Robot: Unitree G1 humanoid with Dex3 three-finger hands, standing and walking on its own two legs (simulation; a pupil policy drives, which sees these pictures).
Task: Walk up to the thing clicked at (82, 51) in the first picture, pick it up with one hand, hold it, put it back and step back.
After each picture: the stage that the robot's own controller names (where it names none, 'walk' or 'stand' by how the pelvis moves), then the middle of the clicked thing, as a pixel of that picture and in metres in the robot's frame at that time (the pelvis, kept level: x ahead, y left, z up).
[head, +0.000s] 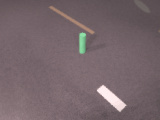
stand; (82, 43) +1.28 +0.01 -0.66
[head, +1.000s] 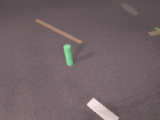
walk; (68, 55) +1.15 +0.26 -0.63
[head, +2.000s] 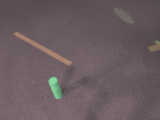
walk; (55, 88) +0.68 +0.30 -0.64
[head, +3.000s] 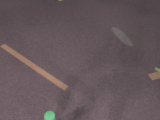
walk; out of the picture +0.43 +0.20 -0.63
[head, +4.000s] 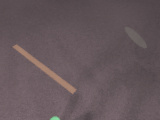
stand; out of the picture +0.38 +0.20 -0.65
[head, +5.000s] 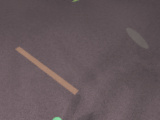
stand; out of the picture +0.39 +0.20 -0.66
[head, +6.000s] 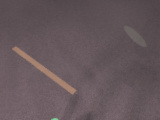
stand; out of the picture +0.37 +0.21 -0.66
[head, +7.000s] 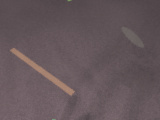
stand; out of the picture +0.37 +0.21 -0.66
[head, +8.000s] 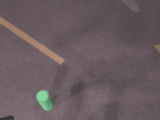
go down; (45, 101) +0.41 +0.21 -0.55
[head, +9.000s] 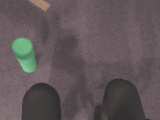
go down; (26, 57) +0.46 +0.22 -0.25
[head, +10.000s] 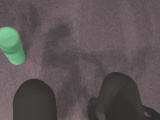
close in; (13, 49) +0.46 +0.23 -0.23
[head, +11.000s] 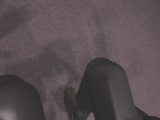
close in; out of the picture +0.45 +0.26 -0.16
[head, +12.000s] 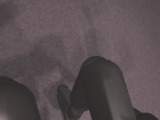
close; out of the picture +0.44 +0.27 -0.16
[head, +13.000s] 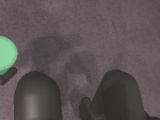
lift; out of the picture +0.35 +0.25 -0.10
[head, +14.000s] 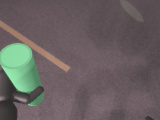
lift; (27, 80) +0.32 +0.18 +0.06
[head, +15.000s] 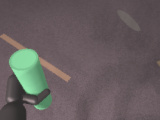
hold; (35, 84) +0.32 +0.17 +0.04
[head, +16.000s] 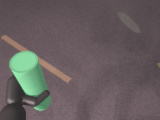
hold; (34, 85) +0.32 +0.17 +0.03
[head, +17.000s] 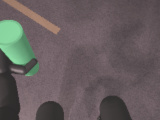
crouch; (21, 54) +0.42 +0.19 -0.03
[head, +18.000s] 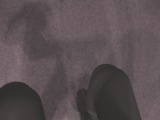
lower; out of the picture +0.48 +0.25 -0.11
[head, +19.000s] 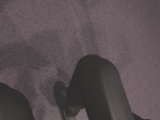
lower; out of the picture +0.46 +0.27 -0.17
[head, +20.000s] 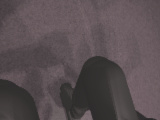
lower; out of the picture +0.45 +0.27 -0.16
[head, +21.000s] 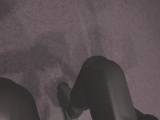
lower; out of the picture +0.45 +0.28 -0.17
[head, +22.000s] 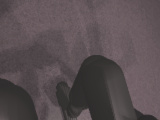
lower; out of the picture +0.45 +0.28 -0.17
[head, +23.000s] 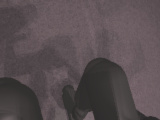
open; out of the picture +0.44 +0.23 -0.17
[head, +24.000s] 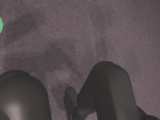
stand; out of the picture +0.43 +0.23 -0.18
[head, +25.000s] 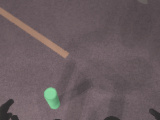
stand; (52, 99) +0.40 +0.18 -0.50
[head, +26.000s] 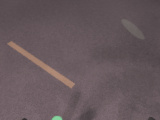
stand; out of the picture +0.37 +0.17 -0.60
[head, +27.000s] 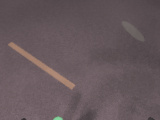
stand; out of the picture +0.37 +0.16 -0.60
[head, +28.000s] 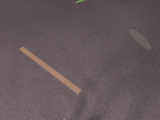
stand; out of the picture +0.38 +0.15 -0.65
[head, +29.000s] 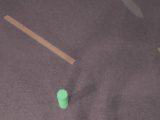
walk; (63, 99) +0.44 +0.11 -0.64
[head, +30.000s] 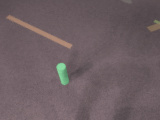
walk; (63, 74) +0.69 +0.20 -0.63
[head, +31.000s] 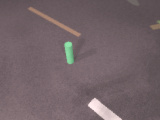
stand; (69, 53) +1.01 +0.18 -0.63
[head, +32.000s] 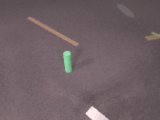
stand; (67, 62) +1.01 +0.17 -0.66
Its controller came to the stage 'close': yes
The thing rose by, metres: 0.69
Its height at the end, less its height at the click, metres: +0.00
